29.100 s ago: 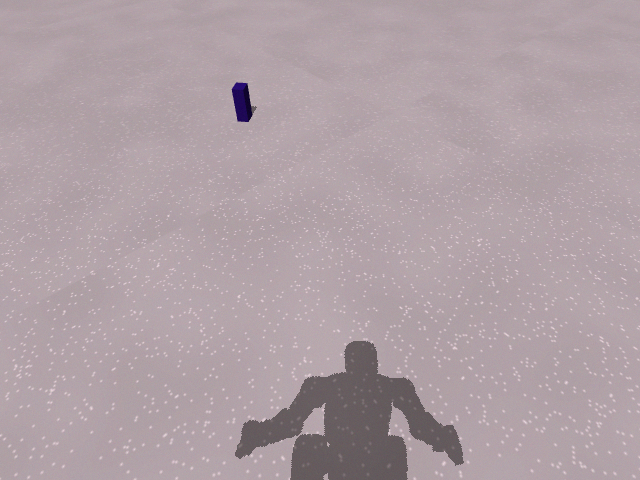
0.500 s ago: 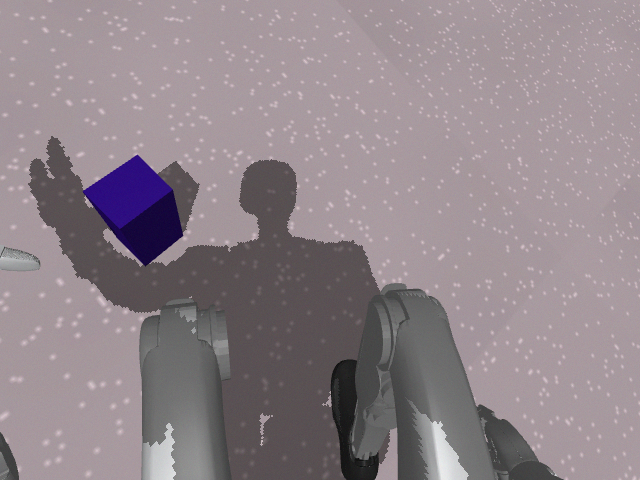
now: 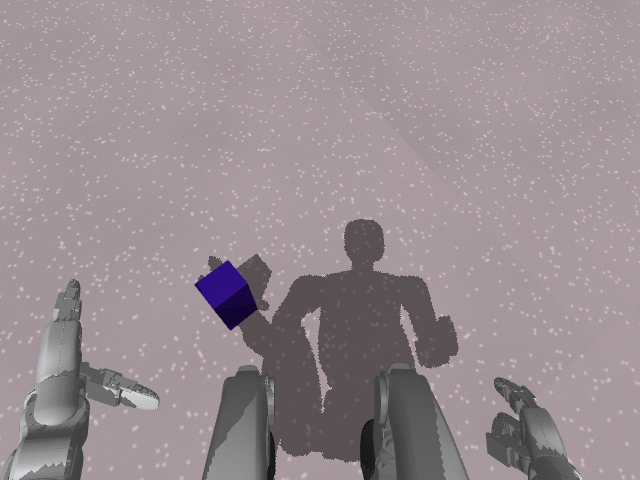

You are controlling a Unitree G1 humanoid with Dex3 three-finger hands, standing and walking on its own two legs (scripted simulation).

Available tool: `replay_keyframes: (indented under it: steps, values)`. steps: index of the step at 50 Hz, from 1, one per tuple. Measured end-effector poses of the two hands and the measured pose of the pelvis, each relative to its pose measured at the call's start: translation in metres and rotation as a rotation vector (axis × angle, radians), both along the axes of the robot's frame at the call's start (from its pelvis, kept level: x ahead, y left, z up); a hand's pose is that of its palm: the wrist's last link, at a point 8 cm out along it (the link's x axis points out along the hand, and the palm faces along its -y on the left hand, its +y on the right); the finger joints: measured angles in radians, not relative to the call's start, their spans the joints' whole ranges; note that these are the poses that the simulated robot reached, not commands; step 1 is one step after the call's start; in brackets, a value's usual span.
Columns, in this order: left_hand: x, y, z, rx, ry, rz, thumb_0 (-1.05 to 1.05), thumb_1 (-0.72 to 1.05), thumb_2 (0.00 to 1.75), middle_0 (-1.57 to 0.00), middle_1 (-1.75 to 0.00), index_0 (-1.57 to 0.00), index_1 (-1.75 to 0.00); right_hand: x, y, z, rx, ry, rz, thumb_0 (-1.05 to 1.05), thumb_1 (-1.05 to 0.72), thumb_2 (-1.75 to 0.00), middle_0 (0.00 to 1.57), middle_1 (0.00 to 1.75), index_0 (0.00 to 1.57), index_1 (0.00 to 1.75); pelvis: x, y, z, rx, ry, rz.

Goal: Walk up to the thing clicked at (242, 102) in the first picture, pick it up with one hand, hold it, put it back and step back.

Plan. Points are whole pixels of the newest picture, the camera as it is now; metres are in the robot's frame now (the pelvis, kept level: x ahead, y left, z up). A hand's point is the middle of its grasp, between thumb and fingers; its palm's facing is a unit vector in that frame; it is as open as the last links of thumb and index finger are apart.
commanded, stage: home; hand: left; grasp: from the side
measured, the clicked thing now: (229, 298) +0.47 +0.21 -0.45
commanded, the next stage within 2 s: none
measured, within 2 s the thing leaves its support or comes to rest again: neither
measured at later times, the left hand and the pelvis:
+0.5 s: hand (102, 386) +0.24 +0.20 +0.09, palm faces +0.13 -0.94 -0.31, open 17.6 cm; pelvis +0.06 +0.01 +0.15, yaw +2 degrees
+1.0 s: hand (103, 405) +0.22 +0.19 +0.11, palm faces +0.14 -0.95 -0.29, open 17.5 cm; pelvis +0.06 +0.00 +0.16, yaw +2 degrees
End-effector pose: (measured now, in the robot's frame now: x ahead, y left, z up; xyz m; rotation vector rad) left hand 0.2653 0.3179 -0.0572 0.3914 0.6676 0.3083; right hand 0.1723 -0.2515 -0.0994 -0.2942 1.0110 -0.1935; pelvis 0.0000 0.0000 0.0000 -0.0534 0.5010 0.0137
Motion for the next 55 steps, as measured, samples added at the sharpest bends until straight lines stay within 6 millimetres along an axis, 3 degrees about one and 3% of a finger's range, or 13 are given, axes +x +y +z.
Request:
replay_keyframes:
  steps: [6,14,20,26,31,38,55]
  values:
    - [-0.011,-0.022,0.045,-0.051,0.051,0.021,-0.01,-0.58,0.03,-0.05,-0.05,-0.05,-0.05,0.016,0.001,0.059,-0.011,-0.075,-0.003,0.00,-0.90,-0.90,0.20,0.30,0.20,0.30,0.019,0.000,0.050,0.005,-0.065,0.008]
    - [-0.028,-0.050,0.105,-0.112,0.084,0.028,-0.01,-0.58,0.03,-0.05,-0.04,-0.05,-0.05,0.020,0.009,0.123,-0.009,-0.133,-0.028,0.00,-0.90,-0.90,0.20,0.30,0.20,0.30,0.040,0.001,0.106,0.009,-0.174,0.018]
    - [-0.042,-0.066,0.151,-0.137,0.075,0.015,-0.01,-0.57,0.04,-0.05,-0.05,-0.05,-0.05,0.023,0.018,0.159,-0.001,-0.193,-0.051,0.01,-0.90,-0.90,0.20,0.30,0.20,0.30,0.054,0.005,0.137,0.011,-0.250,0.021]
    - [-0.054,-0.076,0.184,-0.159,0.046,0.002,-0.01,-0.58,0.03,-0.05,-0.05,-0.05,-0.05,0.035,0.026,0.181,0.010,-0.274,-0.047,0.01,-0.90,-0.90,0.20,0.30,0.20,0.30,0.062,0.009,0.153,0.014,-0.307,0.023]
    - [-0.062,-0.078,0.195,-0.167,0.030,0.006,-0.01,-0.59,0.03,-0.05,-0.04,-0.05,-0.05,0.048,0.032,0.192,0.020,-0.327,-0.015,0.01,-0.90,-0.90,0.20,0.30,0.20,0.30,0.064,0.008,0.158,0.018,-0.336,0.027]
    - [-0.069,-0.078,0.192,-0.171,0.057,0.019,-0.01,-0.57,0.03,-0.05,-0.05,-0.05,-0.05,0.057,0.032,0.199,0.018,-0.360,0.023,0.01,-0.90,-0.90,0.20,0.30,0.20,0.30,0.063,0.006,0.161,0.022,-0.352,0.032]
    - [-0.069,-0.088,0.195,-0.181,0.051,0.006,-0.01,-0.54,0.05,-0.05,-0.05,-0.05,-0.05,0.038,0.018,0.196,0.008,-0.326,0.005,0.01,-0.90,-0.90,0.20,0.30,0.20,0.30,0.058,-0.001,0.164,0.028,-0.374,0.031]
